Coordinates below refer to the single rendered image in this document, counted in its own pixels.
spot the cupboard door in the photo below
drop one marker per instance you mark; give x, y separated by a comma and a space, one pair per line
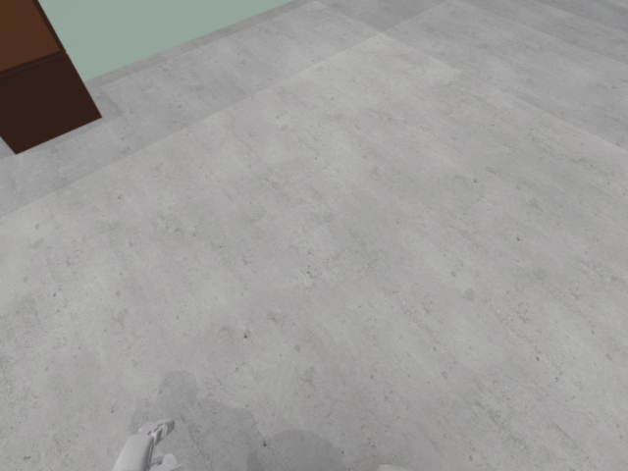
24, 35

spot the robot left hand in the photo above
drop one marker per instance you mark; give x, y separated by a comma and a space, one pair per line
137, 452

